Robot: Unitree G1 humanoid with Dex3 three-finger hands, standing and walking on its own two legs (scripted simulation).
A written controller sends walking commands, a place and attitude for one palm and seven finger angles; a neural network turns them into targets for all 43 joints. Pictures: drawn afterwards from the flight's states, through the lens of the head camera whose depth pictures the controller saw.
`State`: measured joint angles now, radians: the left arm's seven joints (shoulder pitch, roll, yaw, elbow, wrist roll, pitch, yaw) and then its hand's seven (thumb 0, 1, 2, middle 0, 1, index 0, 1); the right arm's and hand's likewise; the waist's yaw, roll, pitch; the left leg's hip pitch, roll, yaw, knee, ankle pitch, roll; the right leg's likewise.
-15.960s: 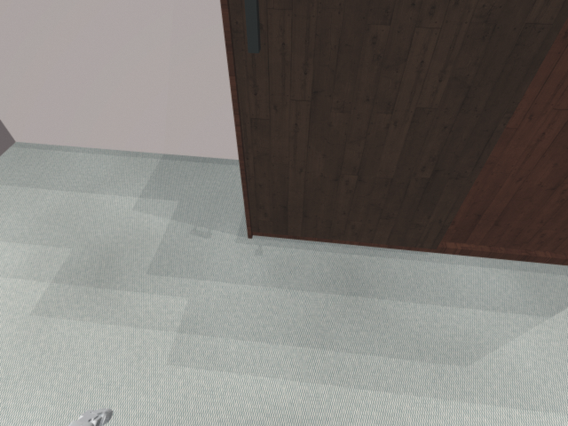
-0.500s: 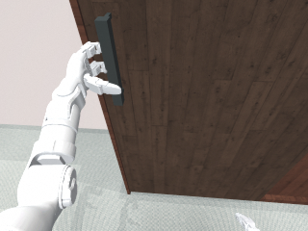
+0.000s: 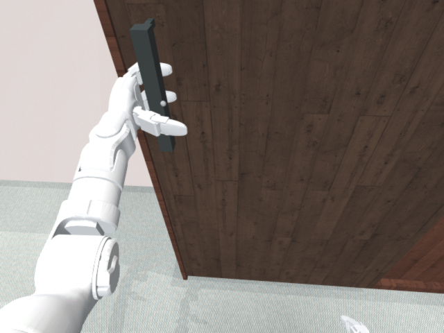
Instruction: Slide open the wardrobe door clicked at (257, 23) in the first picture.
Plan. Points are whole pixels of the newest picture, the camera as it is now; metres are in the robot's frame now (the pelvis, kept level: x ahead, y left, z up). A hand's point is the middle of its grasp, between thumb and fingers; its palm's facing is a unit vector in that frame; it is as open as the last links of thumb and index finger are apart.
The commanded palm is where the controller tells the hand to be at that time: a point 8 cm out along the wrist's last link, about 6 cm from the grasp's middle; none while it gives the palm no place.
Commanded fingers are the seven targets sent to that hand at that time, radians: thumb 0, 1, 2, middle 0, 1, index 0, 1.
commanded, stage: slide the fingers in behind the handle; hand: left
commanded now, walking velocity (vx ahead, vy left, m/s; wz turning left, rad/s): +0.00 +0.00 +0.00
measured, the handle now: (159, 91) +0.49 +0.13 +0.22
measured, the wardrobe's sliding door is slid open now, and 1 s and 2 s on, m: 0.00 0.00 0.00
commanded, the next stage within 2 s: grip the handle and tug to test in 0.66 s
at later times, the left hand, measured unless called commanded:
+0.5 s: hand (162, 104) +0.44 +0.11 +0.22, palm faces -0.05 -1.00 +0.00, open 14.0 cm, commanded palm +0.41 +0.17 +0.22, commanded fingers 0.00 -0.50 0.30 -0.30 -1.20 -0.30 -1.20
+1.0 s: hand (159, 104) +0.44 +0.12 +0.22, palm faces -0.06 -1.00 +0.00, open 12.6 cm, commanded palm +0.42 +0.17 +0.22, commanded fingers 0.00 0.11 0.56 -0.37 -1.29 -0.37 -1.29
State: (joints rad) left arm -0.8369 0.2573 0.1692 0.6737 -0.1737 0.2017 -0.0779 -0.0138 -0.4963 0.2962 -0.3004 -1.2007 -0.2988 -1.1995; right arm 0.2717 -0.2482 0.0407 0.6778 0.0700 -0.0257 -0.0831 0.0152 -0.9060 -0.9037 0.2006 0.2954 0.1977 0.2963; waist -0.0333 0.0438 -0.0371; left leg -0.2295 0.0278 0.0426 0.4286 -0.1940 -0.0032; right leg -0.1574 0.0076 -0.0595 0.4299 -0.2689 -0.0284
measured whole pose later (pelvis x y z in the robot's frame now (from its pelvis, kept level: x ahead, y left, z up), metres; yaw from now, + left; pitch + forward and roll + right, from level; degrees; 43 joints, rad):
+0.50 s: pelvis +0.00 +0.00 +0.00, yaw +0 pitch +0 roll +0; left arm -0.80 0.24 0.17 0.62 -0.18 0.21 -0.08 -0.01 -0.50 0.30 -0.30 -1.20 -0.29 -1.20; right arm 0.26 -0.25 0.04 0.67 0.07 -0.03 -0.08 0.02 -0.91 -0.90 0.20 0.30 0.20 0.30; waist -0.03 0.04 -0.04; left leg -0.22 0.02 0.05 0.43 -0.20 0.00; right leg -0.15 0.00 -0.05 0.42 -0.27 -0.02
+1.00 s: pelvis +0.00 +0.01 +0.00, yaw +0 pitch +0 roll +0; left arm -0.81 0.24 0.16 0.62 -0.18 0.22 -0.08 -0.01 -0.29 0.39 -0.32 -1.23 -0.32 -1.23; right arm 0.27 -0.25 0.04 0.68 0.07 -0.02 -0.08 0.02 -0.91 -0.90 0.20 0.30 0.20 0.30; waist -0.03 0.04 -0.04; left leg -0.23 0.02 0.05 0.43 -0.20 0.01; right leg -0.15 0.00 -0.06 0.42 -0.27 -0.02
